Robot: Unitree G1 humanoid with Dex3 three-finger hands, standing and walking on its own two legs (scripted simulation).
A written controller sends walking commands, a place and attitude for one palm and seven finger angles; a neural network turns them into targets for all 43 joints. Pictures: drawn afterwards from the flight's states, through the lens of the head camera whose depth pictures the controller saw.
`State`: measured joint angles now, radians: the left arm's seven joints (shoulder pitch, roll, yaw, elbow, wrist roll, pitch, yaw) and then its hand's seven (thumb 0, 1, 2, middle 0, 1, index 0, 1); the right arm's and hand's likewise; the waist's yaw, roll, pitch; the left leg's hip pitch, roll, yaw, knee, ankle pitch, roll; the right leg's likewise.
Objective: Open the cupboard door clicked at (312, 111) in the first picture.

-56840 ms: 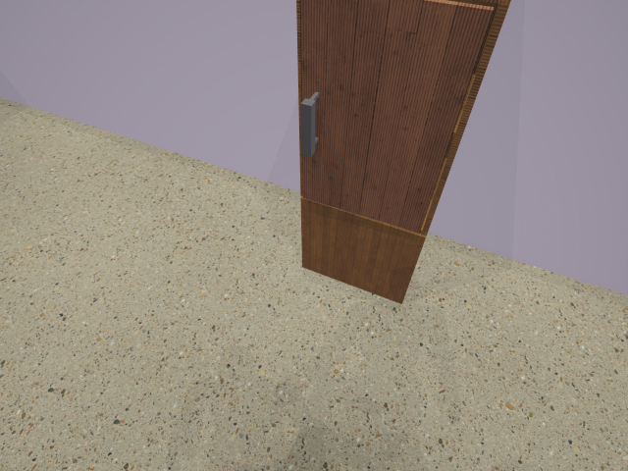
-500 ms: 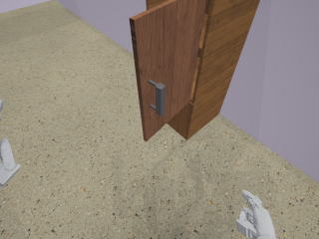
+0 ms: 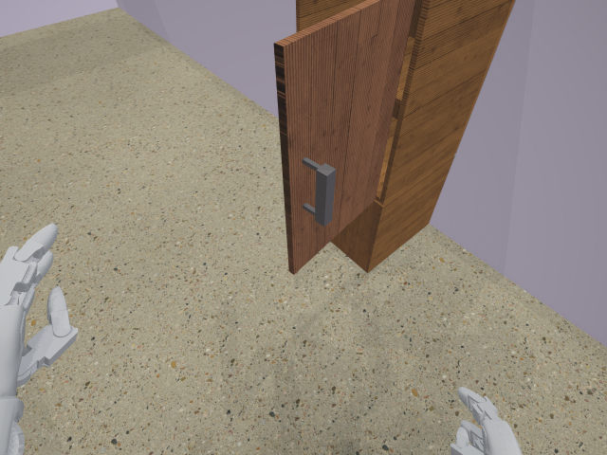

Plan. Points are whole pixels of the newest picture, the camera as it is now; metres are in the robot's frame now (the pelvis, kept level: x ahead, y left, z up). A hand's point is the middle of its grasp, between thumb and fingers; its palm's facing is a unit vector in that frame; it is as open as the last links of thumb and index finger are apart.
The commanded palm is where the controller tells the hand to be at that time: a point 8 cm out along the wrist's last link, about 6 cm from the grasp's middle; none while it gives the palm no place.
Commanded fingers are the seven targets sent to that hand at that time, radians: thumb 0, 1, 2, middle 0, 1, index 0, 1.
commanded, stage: let the arm hang, fingers relaxed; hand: left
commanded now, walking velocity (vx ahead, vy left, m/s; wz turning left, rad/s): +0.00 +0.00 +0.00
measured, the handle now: (316, 191) +0.61 +0.02 -0.05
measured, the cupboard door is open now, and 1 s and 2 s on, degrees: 97 97 97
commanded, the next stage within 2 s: look to check the result in 1.06 s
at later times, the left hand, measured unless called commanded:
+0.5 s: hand out of the picture -0.02 +0.18 -0.17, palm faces +0.01 -0.97 -0.24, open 7.2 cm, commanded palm none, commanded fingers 0.00 0.90 0.90 -0.20 -0.30 -0.20 -0.30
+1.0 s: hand out of the picture +0.02 +0.15 -0.17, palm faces +0.02 -0.98 -0.21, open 7.3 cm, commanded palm none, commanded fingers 0.00 0.90 0.90 -0.20 -0.30 -0.20 -0.30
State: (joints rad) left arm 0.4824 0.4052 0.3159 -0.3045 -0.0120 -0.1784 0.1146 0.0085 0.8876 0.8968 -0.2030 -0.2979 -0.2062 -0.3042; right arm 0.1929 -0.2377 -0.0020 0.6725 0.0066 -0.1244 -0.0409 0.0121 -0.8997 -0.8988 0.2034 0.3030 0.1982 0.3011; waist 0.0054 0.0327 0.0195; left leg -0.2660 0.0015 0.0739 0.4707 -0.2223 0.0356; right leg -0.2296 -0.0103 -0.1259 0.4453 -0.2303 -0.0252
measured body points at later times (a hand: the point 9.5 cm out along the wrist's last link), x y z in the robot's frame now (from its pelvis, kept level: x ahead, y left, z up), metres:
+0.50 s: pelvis -0.01 -0.01 +0.00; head +0.02 -0.02 +0.45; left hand -0.02 +0.24 -0.15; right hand +0.00 -0.25 -0.16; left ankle +0.02 +0.09 -0.74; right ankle +0.00 -0.10 -0.74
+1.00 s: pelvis +0.01 -0.02 +0.00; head +0.02 -0.03 +0.45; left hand +0.02 +0.20 -0.15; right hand +0.00 -0.23 -0.16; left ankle +0.02 +0.09 -0.74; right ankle +0.00 -0.10 -0.74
